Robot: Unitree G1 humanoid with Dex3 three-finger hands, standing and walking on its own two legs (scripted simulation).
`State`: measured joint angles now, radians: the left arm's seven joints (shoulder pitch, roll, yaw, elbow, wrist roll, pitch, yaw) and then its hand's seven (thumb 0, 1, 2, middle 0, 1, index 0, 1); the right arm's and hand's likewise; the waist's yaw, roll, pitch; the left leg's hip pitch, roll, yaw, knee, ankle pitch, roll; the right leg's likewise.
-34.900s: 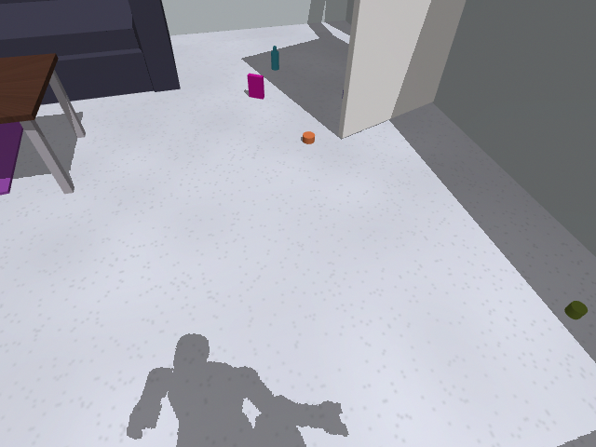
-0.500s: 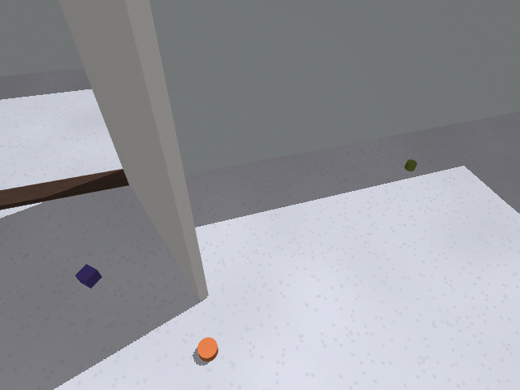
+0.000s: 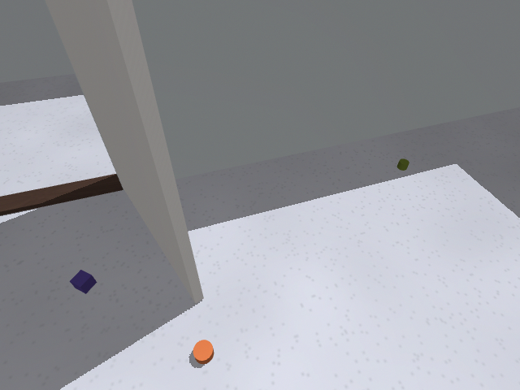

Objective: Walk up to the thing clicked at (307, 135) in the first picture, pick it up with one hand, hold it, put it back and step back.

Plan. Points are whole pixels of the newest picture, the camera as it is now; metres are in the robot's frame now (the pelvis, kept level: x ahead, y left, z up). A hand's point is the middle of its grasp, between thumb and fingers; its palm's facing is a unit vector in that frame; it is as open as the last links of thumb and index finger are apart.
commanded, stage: stand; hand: left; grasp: from above
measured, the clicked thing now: (203, 351) +0.43 +0.19 -0.76
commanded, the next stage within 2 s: step back in 1.40 s
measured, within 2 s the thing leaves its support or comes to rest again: neither
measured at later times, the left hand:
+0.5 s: hand out of the picture +0.08 +0.23 -0.16, palm faces +0.00 -0.95 -0.33, open 7.4 cm
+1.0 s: hand out of the picture +0.09 +0.24 -0.16, palm faces -0.01 -0.94 -0.34, open 7.4 cm
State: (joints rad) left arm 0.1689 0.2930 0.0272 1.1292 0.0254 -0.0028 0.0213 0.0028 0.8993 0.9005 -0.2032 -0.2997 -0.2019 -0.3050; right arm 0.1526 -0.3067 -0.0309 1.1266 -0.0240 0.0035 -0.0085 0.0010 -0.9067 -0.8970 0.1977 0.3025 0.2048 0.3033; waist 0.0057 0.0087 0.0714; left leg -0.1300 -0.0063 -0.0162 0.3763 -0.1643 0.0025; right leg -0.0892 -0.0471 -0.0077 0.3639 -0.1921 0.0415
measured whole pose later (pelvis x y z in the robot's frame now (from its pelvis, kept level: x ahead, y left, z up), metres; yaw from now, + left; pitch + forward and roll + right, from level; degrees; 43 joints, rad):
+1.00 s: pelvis +0.02 -0.01 +0.00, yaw -1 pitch -3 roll +0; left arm 0.12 0.32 0.02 1.13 0.01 -0.01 0.01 0.00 0.90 0.90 -0.20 -0.30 -0.20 -0.30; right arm 0.10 -0.33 -0.01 1.15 -0.02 -0.01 0.00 0.00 -0.91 -0.90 0.20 0.30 0.21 0.30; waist 0.00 0.01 0.06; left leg -0.11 0.01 -0.01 0.32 -0.17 -0.01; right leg -0.08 -0.03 0.00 0.33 -0.20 0.03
